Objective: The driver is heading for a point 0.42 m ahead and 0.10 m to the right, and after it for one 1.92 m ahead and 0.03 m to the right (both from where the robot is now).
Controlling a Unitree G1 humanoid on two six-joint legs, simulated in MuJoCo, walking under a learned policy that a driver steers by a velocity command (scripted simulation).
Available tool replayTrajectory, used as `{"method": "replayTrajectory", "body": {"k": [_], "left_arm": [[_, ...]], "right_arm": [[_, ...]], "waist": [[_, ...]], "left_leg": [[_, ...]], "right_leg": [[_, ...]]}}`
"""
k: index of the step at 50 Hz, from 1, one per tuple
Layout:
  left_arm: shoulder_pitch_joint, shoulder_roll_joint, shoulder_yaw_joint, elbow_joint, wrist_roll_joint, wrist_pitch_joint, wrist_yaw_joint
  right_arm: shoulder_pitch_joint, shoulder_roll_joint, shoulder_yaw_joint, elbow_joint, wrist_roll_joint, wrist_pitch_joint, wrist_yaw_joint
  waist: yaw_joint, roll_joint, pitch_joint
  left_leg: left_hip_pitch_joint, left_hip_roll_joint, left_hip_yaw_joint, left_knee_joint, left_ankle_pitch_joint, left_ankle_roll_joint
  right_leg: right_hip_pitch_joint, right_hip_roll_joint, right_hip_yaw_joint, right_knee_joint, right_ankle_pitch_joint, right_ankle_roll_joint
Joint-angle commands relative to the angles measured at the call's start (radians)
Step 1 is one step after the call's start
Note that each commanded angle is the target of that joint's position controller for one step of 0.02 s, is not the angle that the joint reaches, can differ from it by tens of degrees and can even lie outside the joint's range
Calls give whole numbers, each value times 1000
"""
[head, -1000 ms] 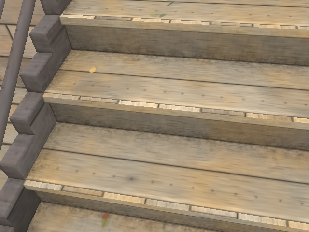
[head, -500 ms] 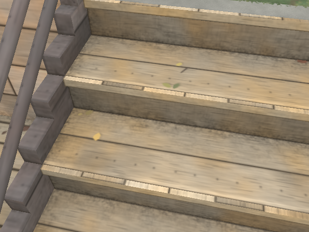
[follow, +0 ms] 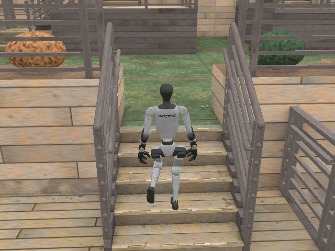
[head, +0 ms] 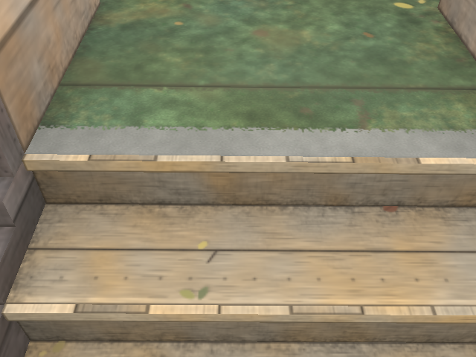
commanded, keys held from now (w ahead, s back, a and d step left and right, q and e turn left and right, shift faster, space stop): w+e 0.62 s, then w+q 0.38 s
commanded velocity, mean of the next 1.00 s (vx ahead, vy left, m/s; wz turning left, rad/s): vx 0.50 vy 0.00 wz -0.35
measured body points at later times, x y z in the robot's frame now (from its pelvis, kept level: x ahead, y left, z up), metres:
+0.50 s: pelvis +0.26 +0.06 +0.19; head +0.24 +0.07 +0.64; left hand +0.44 +0.26 +0.06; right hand +0.22 -0.17 +0.04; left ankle +0.31 +0.15 -0.52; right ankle +0.26 -0.08 -0.31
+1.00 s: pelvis +0.51 -0.09 +0.26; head +0.54 -0.09 +0.71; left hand +0.82 -0.03 +0.18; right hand +0.35 -0.23 +0.12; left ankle +0.35 +0.15 -0.40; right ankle +0.57 -0.22 -0.35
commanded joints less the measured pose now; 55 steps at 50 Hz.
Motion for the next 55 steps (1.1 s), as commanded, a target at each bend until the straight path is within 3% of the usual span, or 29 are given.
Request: {"method": "replayTrajectory", "body": {"k": [1,3,7,9,11,13,14,15,16,17,18,20,21,25,28,30,37,38,39,40,41,42,45,46,47,48,49,51,55], "left_arm": [[-59,-113,-49,77,9,-57,-21],[-35,-37,-36,54,36,-79,-5],[209,-2,-40,135,76,-84,-13],[108,42,-30,51,25,-82,-28],[85,135,-14,-6,-39,-106,-40],[91,185,20,5,-63,-134,-46],[93,113,20,15,-39,-140,-53],[284,-57,-18,29,44,-129,-63],[197,-15,16,103,14,-89,-82],[92,3,31,56,-19,-83,-74],[27,-3,34,49,-33,-73,-46],[-10,-44,15,33,-11,-49,-19],[-21,-98,0,32,-9,-36,-20],[-194,-75,-28,-70,-53,-31,-50],[-152,-17,-21,-15,-40,-18,-82],[-287,-48,-46,-76,-52,-19,-48],[-571,-67,-102,-235,-22,-1,-11],[-682,-86,-114,-284,-19,9,-11],[-625,-105,-87,-372,-56,0,41],[-553,-57,-90,-347,-69,14,44],[-885,-111,-127,-403,-10,83,-22],[-783,-102,-112,-380,10,106,-38],[-497,-38,-71,-290,13,58,-60],[-417,-10,-61,-264,25,48,-38],[-305,-4,-67,-220,-39,36,-23],[-95,41,-50,-175,-6,63,8],[162,124,-14,-53,12,53,1],[104,186,37,23,-2,-31,13],[-164,-117,-36,51,30,-36,-1]], "right_arm": [[-42,75,32,-96,6,7,-46],[-141,65,37,-123,40,5,-46],[-426,37,62,-231,26,-15,-87],[-590,23,67,-298,36,3,-103],[-573,88,71,-334,65,34,-68],[-333,-50,12,-277,57,47,-73],[-44,-123,-20,-194,53,37,-99],[151,-161,-27,-132,53,36,-94],[211,-165,-27,-108,10,42,-91],[139,-181,-36,-75,35,-4,-104],[10,-121,-32,-71,62,-21,-98],[-101,178,41,0,41,-21,-95],[-146,224,50,17,43,-16,-108],[-166,166,36,28,-8,-34,-116],[-6,106,42,93,-32,-34,-122],[119,107,55,150,-76,-15,-102],[393,158,73,262,-92,-17,-81],[435,178,74,294,-87,-18,-72],[279,98,48,229,128,-72,-166],[242,65,39,193,162,-81,-199],[358,166,83,250,3,-57,-67],[340,70,54,210,1,-69,-18],[323,-64,8,185,52,-93,2],[305,-86,-10,160,54,-97,-6],[470,20,7,188,-2,-114,16],[400,9,-13,169,8,-114,32],[387,92,-12,178,22,-86,48],[277,82,-45,151,45,-83,28],[33,153,-13,68,56,-37,-26]], "waist": [[-146,3,126],[-103,-121,125],[-27,-1,77],[-23,-55,96],[-85,-181,84],[-187,-205,6],[-236,-96,-222],[-204,190,-500],[-284,259,-193],[-217,191,77],[-139,130,123],[-41,-64,75],[6,-58,93],[36,-86,95],[-10,57,120],[-53,-38,171],[-134,-80,209],[-141,-55,224],[-8,30,438],[6,-63,402],[-87,-7,66],[-55,127,132],[75,146,1],[96,181,-76],[60,74,-238],[165,-12,-314],[176,-196,-335],[87,-300,-91],[-79,9,50]], "left_leg": [[-456,54,46,170,-98,42],[-364,49,151,292,-265,1],[-513,108,143,23,-258,-3],[-223,138,250,-359,-420,-100],[292,46,360,-464,-348,-183],[311,-53,348,-804,-347,-136],[591,32,115,-933,-136,-25],[1001,298,-468,-1215,-229,226],[800,392,-888,-1534,-931,219],[659,360,-757,-1548,-1164,99],[502,369,-562,-1482,-979,90],[380,357,-309,-1479,-719,48],[362,313,-173,-1490,-647,-2],[333,250,227,-1657,-465,-52],[444,291,232,-1722,-407,15],[725,359,191,-1724,-382,27],[1005,341,222,-1821,-276,41],[984,319,236,-1859,-194,38],[685,332,252,-1952,-198,-31],[579,292,313,-2004,-122,-22],[500,310,315,-2013,-112,50],[645,333,321,-1954,261,77],[1022,358,340,-1695,1144,40],[967,344,320,-1579,1211,2],[515,288,237,-1340,1096,-38],[360,199,171,-1132,586,-69],[202,60,85,-671,-78,-98],[20,57,-74,16,-27,-105],[-148,108,-18,130,-22,22]], "right_leg": [[146,-185,311,-429,197,-126],[-1,-171,301,-527,177,-156],[162,-206,405,-514,119,-112],[-13,-233,391,-688,216,-142],[-209,-324,426,-747,897,-226],[236,-349,360,-516,1652,-157],[263,-283,317,-157,1637,-79],[-51,-142,311,172,987,-55],[-356,-47,351,728,387,-24],[-585,-99,294,885,440,-36],[-568,-143,244,948,512,-54],[-502,-173,269,1036,506,-131],[-525,-187,277,1017,468,-160],[-554,-232,121,883,429,-176],[-673,-207,120,1195,330,-149],[-1021,-188,217,1268,278,-207],[-1201,-303,66,990,312,-201],[-1155,-349,-5,919,290,-210],[-892,-346,-7,887,23,-26],[-631,-356,-78,681,91,17],[-379,-290,-86,580,18,-96],[-400,-244,-104,619,12,-120],[-214,-167,-123,287,11,-126],[-6,-142,-86,231,79,-117],[461,-242,157,290,286,-193],[663,-353,437,5,342,-231],[716,-502,764,-304,388,-326],[390,-509,664,-376,184,-234],[178,-513,338,-443,176,-142]]}}
Velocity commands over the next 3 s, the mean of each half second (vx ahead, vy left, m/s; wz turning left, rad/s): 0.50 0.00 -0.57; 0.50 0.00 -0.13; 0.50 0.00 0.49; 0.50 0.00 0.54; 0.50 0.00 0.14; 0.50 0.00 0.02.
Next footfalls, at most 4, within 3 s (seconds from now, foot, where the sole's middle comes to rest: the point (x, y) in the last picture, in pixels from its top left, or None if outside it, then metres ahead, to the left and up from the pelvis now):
0.26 left None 0.35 0.15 -0.55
0.90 right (371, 279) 0.60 -0.24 -0.38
1.44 left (292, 128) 0.92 -0.06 -0.22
1.98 right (363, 72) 1.19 -0.28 -0.22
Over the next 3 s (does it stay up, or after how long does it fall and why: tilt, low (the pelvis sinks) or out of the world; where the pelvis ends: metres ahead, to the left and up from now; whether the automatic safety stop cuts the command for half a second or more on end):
stays up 1.52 -0.09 0.56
